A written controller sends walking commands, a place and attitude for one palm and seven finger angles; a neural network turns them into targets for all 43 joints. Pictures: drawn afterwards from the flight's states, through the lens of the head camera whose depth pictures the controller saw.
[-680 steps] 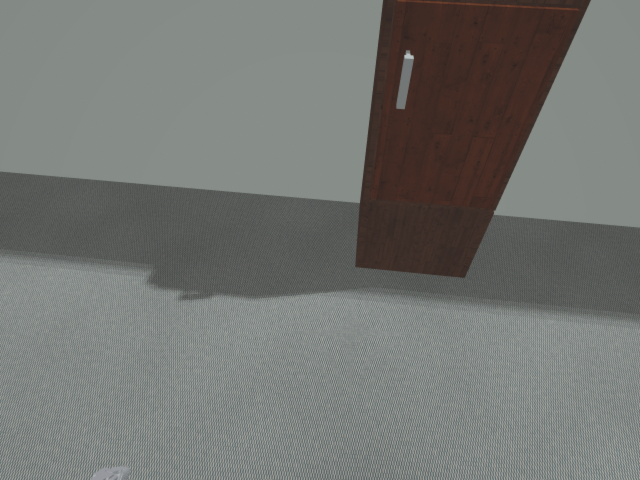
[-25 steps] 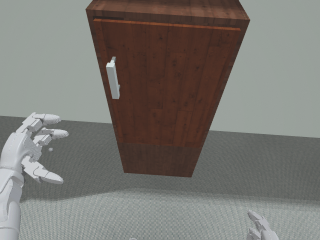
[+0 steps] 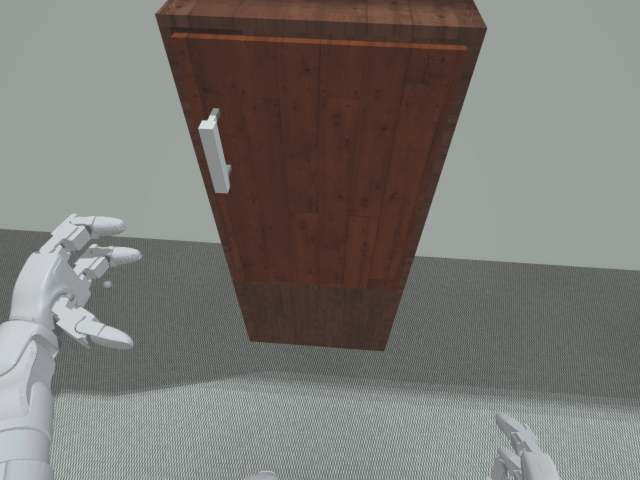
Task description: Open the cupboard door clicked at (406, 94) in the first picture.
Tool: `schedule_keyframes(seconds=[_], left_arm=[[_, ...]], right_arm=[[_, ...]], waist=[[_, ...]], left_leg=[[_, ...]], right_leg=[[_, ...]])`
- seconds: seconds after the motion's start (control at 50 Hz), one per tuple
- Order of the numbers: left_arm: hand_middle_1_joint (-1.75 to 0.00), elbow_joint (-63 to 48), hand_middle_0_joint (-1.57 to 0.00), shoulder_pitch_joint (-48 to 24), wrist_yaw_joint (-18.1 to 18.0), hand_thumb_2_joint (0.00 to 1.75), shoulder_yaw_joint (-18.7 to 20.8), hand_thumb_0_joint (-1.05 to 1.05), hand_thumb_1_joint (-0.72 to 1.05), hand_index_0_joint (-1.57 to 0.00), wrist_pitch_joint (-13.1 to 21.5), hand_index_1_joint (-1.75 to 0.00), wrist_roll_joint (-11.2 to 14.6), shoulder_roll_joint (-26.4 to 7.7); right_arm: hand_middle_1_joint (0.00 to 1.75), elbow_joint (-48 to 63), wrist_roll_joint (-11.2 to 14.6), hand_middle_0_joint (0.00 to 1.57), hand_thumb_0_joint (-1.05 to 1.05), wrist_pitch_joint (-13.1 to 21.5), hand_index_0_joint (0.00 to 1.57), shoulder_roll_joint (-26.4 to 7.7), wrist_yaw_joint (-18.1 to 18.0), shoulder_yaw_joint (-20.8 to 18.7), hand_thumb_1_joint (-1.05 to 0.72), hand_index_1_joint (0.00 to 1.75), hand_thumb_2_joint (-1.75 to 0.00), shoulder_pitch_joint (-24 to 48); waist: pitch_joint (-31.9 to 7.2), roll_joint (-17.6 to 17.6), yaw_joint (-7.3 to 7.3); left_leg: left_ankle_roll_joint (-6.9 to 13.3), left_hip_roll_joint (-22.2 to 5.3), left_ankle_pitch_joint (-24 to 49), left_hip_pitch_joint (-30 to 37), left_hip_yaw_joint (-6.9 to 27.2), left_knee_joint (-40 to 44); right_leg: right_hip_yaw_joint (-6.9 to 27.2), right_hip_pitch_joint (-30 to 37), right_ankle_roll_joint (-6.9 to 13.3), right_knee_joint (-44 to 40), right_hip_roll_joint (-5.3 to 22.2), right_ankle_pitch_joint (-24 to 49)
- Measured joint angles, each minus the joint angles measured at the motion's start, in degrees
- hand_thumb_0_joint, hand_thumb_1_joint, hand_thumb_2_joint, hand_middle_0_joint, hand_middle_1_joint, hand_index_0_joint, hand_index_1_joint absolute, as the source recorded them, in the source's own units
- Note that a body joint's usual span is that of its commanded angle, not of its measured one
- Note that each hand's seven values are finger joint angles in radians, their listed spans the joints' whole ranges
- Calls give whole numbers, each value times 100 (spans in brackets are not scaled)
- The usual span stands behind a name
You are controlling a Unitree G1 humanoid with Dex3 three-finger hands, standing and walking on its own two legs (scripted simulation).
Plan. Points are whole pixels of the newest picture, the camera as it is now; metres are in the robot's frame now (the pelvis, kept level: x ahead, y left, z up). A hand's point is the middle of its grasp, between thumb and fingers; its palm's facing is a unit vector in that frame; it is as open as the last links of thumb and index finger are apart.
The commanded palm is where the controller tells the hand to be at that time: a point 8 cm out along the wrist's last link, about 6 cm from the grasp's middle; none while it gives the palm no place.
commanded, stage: move the hooked fingers beside the handle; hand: left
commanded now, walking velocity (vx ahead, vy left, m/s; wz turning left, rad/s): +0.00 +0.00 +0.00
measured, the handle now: (218, 151) +0.59 +0.21 +0.08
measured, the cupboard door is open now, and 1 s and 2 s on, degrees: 0 0 0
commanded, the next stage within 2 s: none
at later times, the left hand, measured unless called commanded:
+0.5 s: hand (131, 236) +0.39 +0.28 +0.09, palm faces +0.00 -1.00 +0.01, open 14.0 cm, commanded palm +0.37 +0.32 +0.09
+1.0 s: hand (158, 196) +0.46 +0.26 +0.09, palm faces +0.00 -1.00 +0.00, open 14.0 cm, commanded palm +0.45 +0.31 +0.09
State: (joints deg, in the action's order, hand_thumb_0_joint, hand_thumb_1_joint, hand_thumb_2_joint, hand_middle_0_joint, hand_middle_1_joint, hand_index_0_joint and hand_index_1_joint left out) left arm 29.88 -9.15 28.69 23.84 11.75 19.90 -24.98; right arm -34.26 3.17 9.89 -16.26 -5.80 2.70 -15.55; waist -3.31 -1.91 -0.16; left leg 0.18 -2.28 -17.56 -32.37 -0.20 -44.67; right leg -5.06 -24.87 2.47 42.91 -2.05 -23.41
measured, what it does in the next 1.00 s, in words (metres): stands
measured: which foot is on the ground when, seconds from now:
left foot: down 0.00-1.00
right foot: down 0.00-1.00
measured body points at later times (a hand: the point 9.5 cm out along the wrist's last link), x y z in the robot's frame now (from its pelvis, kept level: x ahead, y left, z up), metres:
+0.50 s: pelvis +0.01 +0.02 +0.00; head +0.06 +0.03 +0.44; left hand +0.38 +0.33 +0.09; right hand +0.11 -0.25 -0.10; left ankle +0.05 +0.12 -0.71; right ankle -0.01 -0.09 -0.71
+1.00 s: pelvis +0.01 +0.03 -0.01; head +0.09 +0.04 +0.43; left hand +0.45 +0.32 +0.09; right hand +0.05 -0.25 -0.12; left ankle +0.05 +0.12 -0.71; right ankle -0.01 -0.09 -0.71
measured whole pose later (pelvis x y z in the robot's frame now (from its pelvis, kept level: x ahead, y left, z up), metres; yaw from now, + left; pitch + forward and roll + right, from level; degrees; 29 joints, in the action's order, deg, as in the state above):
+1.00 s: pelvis +0.01 +0.03 -0.01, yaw -2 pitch +13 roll -3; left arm 59.3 -39.9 23.2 23.9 18.1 11.3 -31.3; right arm -36.0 1.8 -0.3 -15.8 -3.1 2.0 -21.6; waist -5.0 -0.6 5.4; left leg 2.1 -2.4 -20.5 -42.9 -2.0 -50.0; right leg -3.1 -35.2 0.6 46.8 -1.8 -24.8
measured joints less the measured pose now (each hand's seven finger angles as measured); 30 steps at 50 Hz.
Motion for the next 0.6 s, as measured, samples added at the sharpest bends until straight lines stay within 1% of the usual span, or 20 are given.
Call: schedule_keyframes(seconds=[0.1, 0.18, 0.3, 0.4, 0.48, 0.6], left_arm=[[-120, 336, -30, -438, 3, 30, -24, -1, -50, -30, 102, -120, -78, -78], [-120, 567, -30, -683, 7, 30, -25, -1, -50, -30, 85, -120, -110, -152], [-120, 799, -30, -843, -36, 30, 35, -1, -50, -30, 69, -120, -154, -184], [-120, 1000, -30, -1040, -129, 30, 78, -1, -50, -30, 162, -120, -231, -203], [-120, 1283, -30, -1390, -165, 30, 19, -1, -50, -30, 261, -120, -317, -236], [-120, 1707, -30, -2020, -257, 30, -171, -1, -50, -30, 327, -120, -487, -276]], right_arm=[[30, -87, 4, 21, 2, -47, 20, -6, -16, -9, -90, 30, -90, -10], [30, -75, 12, 21, 2, -117, 20, -7, 8, -32, -90, 30, -90, -93], [30, -11, 3, 21, 2, -265, 20, -6, 80, -55, -90, 30, -90, -255], [30, 2, -12, 21, 2, -372, 20, 3, 108, -65, -90, 30, -90, -331], [30, -55, -21, 21, 2, -439, 20, 7, 96, -56, -90, 30, -90, -324], [30, -133, -50, 21, 1, -518, 20, 29, 99, -48, -90, 30, -90, -282]], waist=[[0, 30, 62], [-32, 37, 130], [-94, 64, 190], [-75, 95, 206], [-49, 110, 218], [-48, 125, 291]], left_leg=[[6, -9, -17, -89, -21, -36], [26, -11, -40, -127, -76, -38], [71, 2, -74, -181, -176, -25], [104, 11, -113, -283, -181, -94], [131, 27, -141, -421, -140, -191], [170, 56, -160, -632, -112, -293]], right_leg=[[24, -100, -5, 40, -4, -8], [79, -161, -23, 50, 0, -14], [178, -257, -69, 63, 24, -26], [183, -337, -98, 91, 35, -42], [142, -430, -121, 133, 47, -56], [112, -604, -157, 189, 74, -64]])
